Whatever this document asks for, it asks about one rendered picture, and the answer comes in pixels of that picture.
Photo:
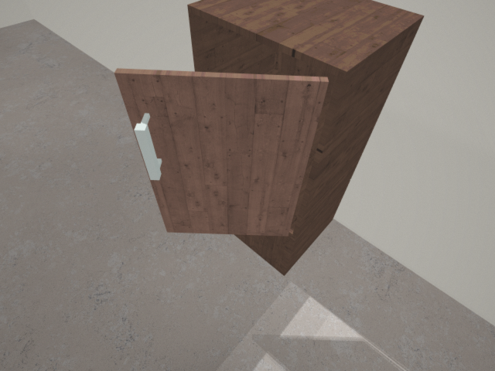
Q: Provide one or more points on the handle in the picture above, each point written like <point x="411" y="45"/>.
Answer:
<point x="143" y="136"/>

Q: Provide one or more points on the cupboard door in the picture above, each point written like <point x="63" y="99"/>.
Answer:
<point x="234" y="146"/>

